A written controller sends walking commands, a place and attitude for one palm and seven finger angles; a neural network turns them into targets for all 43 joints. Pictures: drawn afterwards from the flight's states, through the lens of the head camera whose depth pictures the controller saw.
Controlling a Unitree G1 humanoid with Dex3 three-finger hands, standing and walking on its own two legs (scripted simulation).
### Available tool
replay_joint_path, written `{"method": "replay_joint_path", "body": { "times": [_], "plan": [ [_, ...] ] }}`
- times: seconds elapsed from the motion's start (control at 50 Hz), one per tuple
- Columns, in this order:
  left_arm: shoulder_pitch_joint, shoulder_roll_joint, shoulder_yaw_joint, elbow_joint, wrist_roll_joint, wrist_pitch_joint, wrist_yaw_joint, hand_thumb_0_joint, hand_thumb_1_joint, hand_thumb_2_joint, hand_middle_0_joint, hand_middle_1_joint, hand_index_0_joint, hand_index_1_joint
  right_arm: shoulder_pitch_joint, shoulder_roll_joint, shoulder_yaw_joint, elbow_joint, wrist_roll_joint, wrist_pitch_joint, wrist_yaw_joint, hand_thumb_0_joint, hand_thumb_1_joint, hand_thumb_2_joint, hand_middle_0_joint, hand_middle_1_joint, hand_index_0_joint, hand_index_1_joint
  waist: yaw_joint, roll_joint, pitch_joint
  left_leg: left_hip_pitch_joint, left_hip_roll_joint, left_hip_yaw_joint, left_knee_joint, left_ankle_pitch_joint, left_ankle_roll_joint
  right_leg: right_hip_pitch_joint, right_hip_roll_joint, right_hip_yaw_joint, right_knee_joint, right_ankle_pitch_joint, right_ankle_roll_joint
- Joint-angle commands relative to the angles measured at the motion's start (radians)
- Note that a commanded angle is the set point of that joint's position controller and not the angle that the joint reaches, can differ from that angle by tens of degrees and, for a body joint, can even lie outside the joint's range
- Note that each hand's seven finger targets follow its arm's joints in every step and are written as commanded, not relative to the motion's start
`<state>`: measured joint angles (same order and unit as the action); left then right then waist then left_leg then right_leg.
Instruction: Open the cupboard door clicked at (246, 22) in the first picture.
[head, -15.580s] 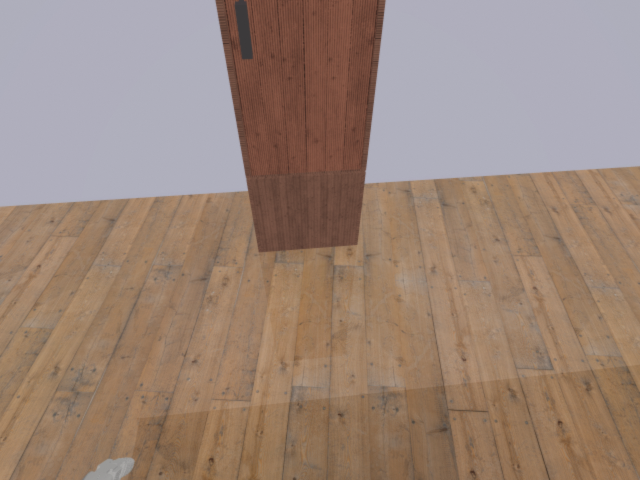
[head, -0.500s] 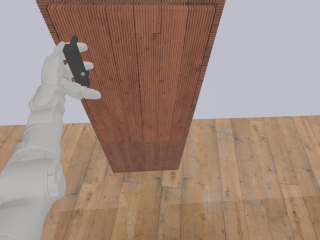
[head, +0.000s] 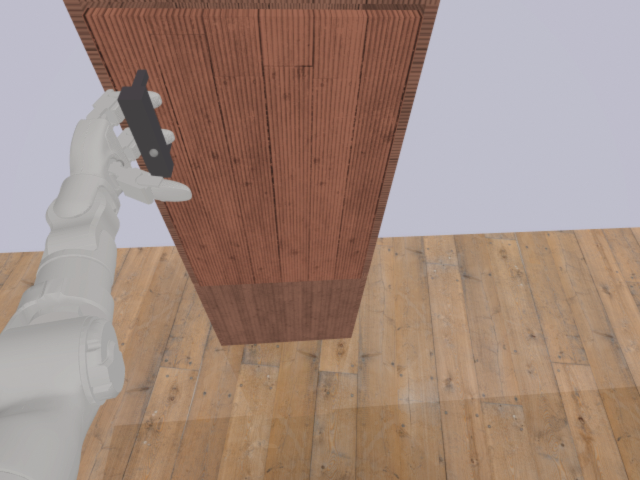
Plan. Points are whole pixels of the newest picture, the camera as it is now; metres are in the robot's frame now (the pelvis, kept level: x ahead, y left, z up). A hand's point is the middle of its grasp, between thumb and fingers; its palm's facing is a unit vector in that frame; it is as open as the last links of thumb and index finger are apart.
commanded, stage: close the thumb around the handle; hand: left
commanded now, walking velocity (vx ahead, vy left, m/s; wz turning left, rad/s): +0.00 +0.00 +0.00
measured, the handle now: (152, 124) +0.53 +0.20 +0.15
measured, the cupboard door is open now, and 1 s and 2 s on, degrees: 0 2 44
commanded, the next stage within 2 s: pull the door open along its arc in 0.66 s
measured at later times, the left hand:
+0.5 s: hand (151, 152) +0.48 +0.19 +0.14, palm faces -0.02 -1.00 +0.02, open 7.0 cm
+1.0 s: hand (164, 159) +0.47 +0.17 +0.14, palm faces +0.03 -1.00 +0.00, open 6.1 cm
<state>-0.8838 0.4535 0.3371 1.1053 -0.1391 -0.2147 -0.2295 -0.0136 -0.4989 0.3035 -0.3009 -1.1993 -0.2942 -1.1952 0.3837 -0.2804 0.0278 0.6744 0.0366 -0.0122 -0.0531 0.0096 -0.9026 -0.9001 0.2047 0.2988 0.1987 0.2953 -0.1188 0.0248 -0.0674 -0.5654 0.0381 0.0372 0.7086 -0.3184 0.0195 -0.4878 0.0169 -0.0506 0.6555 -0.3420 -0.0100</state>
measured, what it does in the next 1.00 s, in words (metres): stands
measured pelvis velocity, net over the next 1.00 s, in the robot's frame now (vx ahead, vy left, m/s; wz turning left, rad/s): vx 0.01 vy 0.00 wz -0.03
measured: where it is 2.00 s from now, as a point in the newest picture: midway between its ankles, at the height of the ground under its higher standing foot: outside the picture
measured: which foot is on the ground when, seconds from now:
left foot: down 0.00-1.00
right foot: down 0.00-1.00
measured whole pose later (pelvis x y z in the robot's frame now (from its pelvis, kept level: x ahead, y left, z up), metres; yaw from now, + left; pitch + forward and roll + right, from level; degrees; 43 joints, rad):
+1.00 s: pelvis +0.01 +0.00 +0.00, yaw -1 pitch +9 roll -1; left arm -0.74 0.39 0.33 0.94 -0.16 -0.20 -0.17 -0.01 0.68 0.80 -0.32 -1.35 -0.31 -1.35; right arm 0.40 -0.28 0.02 0.66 0.04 -0.01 -0.04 0.01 -0.90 -0.90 0.20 0.30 0.20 0.30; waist -0.10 0.04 -0.09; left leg -0.53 0.05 0.06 0.69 -0.33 0.02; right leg -0.47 0.02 -0.02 0.65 -0.34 -0.01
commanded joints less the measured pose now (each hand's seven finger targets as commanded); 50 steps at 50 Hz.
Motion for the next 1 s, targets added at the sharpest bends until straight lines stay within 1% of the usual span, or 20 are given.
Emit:
{"method": "replay_joint_path", "body": {
  "times": [0.0, 0.06, 0.12, 0.18, 0.22, 0.3, 0.34, 0.4, 0.44, 0.46, 0.58, 0.62, 0.68, 0.7, 0.72, 0.76, 0.8, 0.82, 0.9, 0.98],
  "plan": [
    [-0.515, 0.291, 0.059, -0.236, -0.005, -0.101, 0.024, 0.0, -0.332, 0.372, -0.312, -1.218, -0.312, -1.218, 0.087, -0.158, -0.06, -0.076, -0.002, -0.04, -0.012, 0.0, -0.9, -0.9, 0.2, 0.3, 0.2, 0.3, -0.002, 0.048, -0.37, 0.282, -0.025, -0.062, -0.051, 0.235, 0.019, 0.035, 0.021, 0.031, -0.07, 0.277, -0.005],
    [-0.493, 0.285, 0.054, -0.204, -0.005, -0.092, 0.011, 0.0, -0.164, 0.444, -0.324, -1.236, -0.324, -1.236, 0.083, -0.16, -0.06, -0.081, -0.001, -0.038, -0.01, 0.0, -0.9, -0.9, 0.2, 0.3, 0.2, 0.3, -0.004, 0.042, -0.383, 0.275, -0.025, -0.053, -0.047, 0.256, 0.018, 0.048, 0.02, 0.033, -0.065, 0.317, -0.001],
    [-0.446, 0.32, 0.08, -0.198, -0.008, -0.078, -0.011, 0.0, 0.004, 0.516, -0.336, -1.254, -0.336, -1.254, 0.085, -0.165, -0.059, -0.096, 0.001, -0.03, -0.01, 0.0, -0.9, -0.9, 0.2, 0.3, 0.2, 0.3, 0.016, 0.044, -0.414, 0.263, -0.027, -0.047, -0.045, 0.295, 0.019, 0.09, 0.019, 0.035, -0.055, 0.369, -0.003],
    [-0.439, 0.267, 0.047, -0.241, -0.028, -0.068, -0.029, 0.0, 0.172, 0.588, -0.348, -1.272, -0.348, -1.272, 0.076, -0.158, -0.061, -0.108, 0.004, -0.027, -0.009, 0.0, -0.9, -0.9, 0.2, 0.3, 0.2, 0.3, 0.01, 0.05, -0.401, 0.289, -0.024, -0.042, -0.043, 0.317, 0.019, 0.08, 0.023, 0.031, -0.063, 0.388, -0.002],
    [-0.418, 0.277, 0.06, -0.274, -0.036, -0.074, -0.031, 0.0, 0.284, 0.636, -0.356, -1.284, -0.356, -1.284, 0.073, -0.159, -0.063, -0.112, 0.005, -0.024, -0.01, 0.0, -0.9, -0.9, 0.2, 0.3, 0.2, 0.3, 0.017, 0.048, -0.4, 0.295, -0.021, -0.043, -0.043, 0.337, 0.019, 0.083, 0.025, 0.027, -0.06, 0.397, -0.003],
    [-0.457, 0.191, -0.005, -0.281, -0.047, -0.067, -0.026, 0.0, 0.508, 0.732, -0.372, -1.308, -0.372, -1.308, 0.076, -0.157, -0.064, -0.099, 0.006, -0.024, -0.01, 0.0, -0.9, -0.9, 0.2, 0.3, 0.2, 0.3, -0.013, 0.035, -0.326, 0.315, -0.016, -0.058, -0.047, 0.315, 0.019, 0.015, 0.03, 0.015, -0.074, 0.335, -0.006],
    [-0.489, 0.193, -0.009, -0.289, -0.04, -0.061, -0.016, 0.0, 0.62, 0.78, -0.38, -1.32, -0.38, -1.32, 0.071, -0.157, -0.066, -0.09, 0.006, -0.024, -0.01, 0.0, -0.9, -0.9, 0.2, 0.3, 0.2, 0.3, -0.015, 0.068, -0.325, 0.328, -0.014, -0.066, -0.053, 0.302, 0.013, -0.008, 0.028, 0.014, -0.072, 0.313, -0.006],
    [-0.458, 0.219, 0.024, -0.27, -0.036, -0.058, -0.002, 0.0, 0.788, 0.852, -0.392, -1.338, -0.392, -1.338, 0.081, -0.161, -0.065, -0.086, 0.0, -0.027, -0.009, 0.0, -0.9, -0.9, 0.2, 0.3, 0.2, 0.3, 0.0, 0.053, -0.353, 0.334, -0.015, -0.073, -0.048, 0.323, 0.013, 0.002, 0.028, 0.011, -0.065, 0.313, -0.011],
    [-0.487, 0.222, 0.023, -0.265, -0.031, -0.058, 0.006, 0.0, 0.9, 0.9, -0.4, -1.35, -0.4, -1.35, 0.075, -0.157, -0.062, -0.084, 0.0, -0.028, -0.008, 0.0, -0.9, -0.9, 0.2, 0.3, 0.2, 0.3, -0.004, 0.038, -0.354, 0.315, -0.016, -0.07, -0.05, 0.303, 0.012, 0.008, 0.025, 0.014, -0.064, 0.312, -0.006],
    [-0.486, 0.234, 0.034, -0.251, -0.028, -0.058, 0.01, 0.0, 0.9, 0.9, -0.4, -1.35, -0.4, -1.35, 0.079, -0.159, -0.063, -0.083, -0.001, -0.03, -0.008, 0.0, -0.9, -0.9, 0.2, 0.3, 0.2, 0.3, -0.007, 0.011, -0.356, 0.307, -0.017, -0.069, -0.048, 0.302, 0.015, 0.015, 0.026, 0.016, -0.063, 0.319, -0.004],
    [-0.485, 0.277, 0.079, -0.292, -0.013, -0.08, 0.04, 0.0, 0.9, 0.9, -0.4, -1.35, -0.4, -1.35, 0.067, -0.15, -0.06, -0.096, -0.004, -0.032, -0.004, 0.0, -0.9, -0.9, 0.2, 0.3, 0.2, 0.3, 0.019, 0.069, -0.4, 0.32, -0.019, -0.064, -0.044, 0.339, 0.008, 0.044, 0.024, 0.019, -0.049, 0.349, -0.006],
    [-0.466, 0.31, 0.106, -0.283, -0.007, -0.085, 0.05, 0.0, 0.9, 0.9, -0.4, -1.35, -0.4, -1.35, 0.067, -0.151, -0.058, -0.1, -0.006, -0.029, -0.003, 0.0, -0.9, -0.9, 0.2, 0.3, 0.2, 0.3, 0.025, 0.043, -0.401, 0.297, -0.021, -0.058, -0.043, 0.33, 0.012, 0.066, 0.024, 0.023, -0.048, 0.36, -0.004],
    [-0.449, 0.283, 0.08, -0.282, -0.005, -0.086, 0.045, 0.0, 0.9, 0.9, -0.4, -1.35, -0.4, -1.35, 0.055, -0.149, -0.057, -0.111, -0.001, -0.028, -0.004, 0.0, -0.9, -0.9, 0.2, 0.3, 0.2, 0.3, 0.021, 0.03, -0.372, 0.272, -0.023, -0.049, -0.052, 0.289, 0.013, 0.077, 0.024, 0.027, -0.057, 0.347, -0.003],
    [-0.449, 0.297, 0.089, -0.263, -0.005, -0.088, 0.045, 0.0, 0.9, 0.9, -0.4, -1.35, -0.4, -1.35, 0.061, -0.152, -0.057, -0.108, -0.002, -0.026, -0.008, 0.0, -0.9, -0.9, 0.2, 0.3, 0.2, 0.3, 0.015, -0.002, -0.357, 0.256, -0.023, -0.05, -0.051, 0.276, 0.017, 0.084, 0.024, 0.026, -0.061, 0.338, -0.003],
    [-0.471, 0.299, 0.079, -0.277, -0.003, -0.09, 0.042, 0.0, 0.9, 0.9, -0.4, -1.35, -0.4, -1.35, 0.055, -0.153, -0.056, -0.108, 0.001, -0.027, -0.009, 0.0, -0.9, -0.9, 0.2, 0.3, 0.2, 0.3, 0.011, 0.018, -0.357, 0.258, -0.022, -0.047, -0.056, 0.27, 0.017, 0.079, 0.023, 0.031, -0.062, 0.34, -0.001],
    [-0.51, 0.236, 0.03, -0.294, -0.007, -0.092, 0.037, 0.0, 0.9, 0.9, -0.4, -1.35, -0.4, -1.35, 0.053, -0.147, -0.057, -0.108, 0.001, -0.031, -0.008, 0.0, -0.9, -0.9, 0.2, 0.3, 0.2, 0.3, -0.003, 0.049, -0.359, 0.282, -0.023, -0.047, -0.054, 0.256, 0.015, 0.055, 0.025, 0.031, -0.067, 0.325, -0.002],
    [-0.467, 0.163, -0.007, -0.331, -0.021, -0.099, 0.037, 0.0, 0.9, 0.9, -0.4, -1.35, -0.4, -1.35, 0.054, -0.141, -0.064, -0.112, 0.001, -0.038, -0.003, 0.0, -0.9, -0.9, 0.2, 0.3, 0.2, 0.3, 0.005, 0.066, -0.39, 0.33, -0.021, -0.053, -0.049, 0.294, 0.012, 0.048, 0.028, 0.02, -0.063, 0.327, -0.009],
    [-0.421, 0.195, 0.025, -0.333, -0.02, -0.097, 0.04, 0.0, 0.9, 0.9, -0.4, -1.35, -0.4, -1.35, 0.052, -0.146, -0.066, -0.11, 0.0, -0.04, -0.002, 0.0, -0.9, -0.9, 0.2, 0.3, 0.2, 0.3, 0.026, 0.087, -0.417, 0.341, -0.019, -0.055, -0.047, 0.3, 0.008, 0.049, 0.028, 0.024, -0.059, 0.327, -0.01],
    [-0.305, 0.17, 0.013, -0.395, -0.036, -0.085, 0.038, 0.0, 0.9, 0.9, -0.4, -1.35, -0.4, -1.35, 0.041, -0.146, -0.069, -0.123, 0.004, -0.04, 0.002, 0.0, -0.9, -0.9, 0.2, 0.3, 0.2, 0.3, 0.042, 0.039, -0.427, 0.332, -0.02, -0.046, -0.056, 0.329, 0.013, 0.109, 0.031, 0.021, -0.061, 0.373, -0.011],
    [-0.157, 0.144, 0.008, -0.521, -0.054, -0.056, 0.032, 0.0, 0.9, 0.9, -0.4, -1.35, -0.4, -1.35, 0.006, -0.138, -0.072, -0.153, 0.013, -0.041, 0.008, 0.0, -0.9, -0.9, 0.2, 0.3, 0.2, 0.3, 0.077, 0.029, -0.416, 0.34, -0.019, -0.035, -0.075, 0.374, 0.014, 0.162, 0.03, 0.019, -0.066, 0.426, -0.012]
  ]
}}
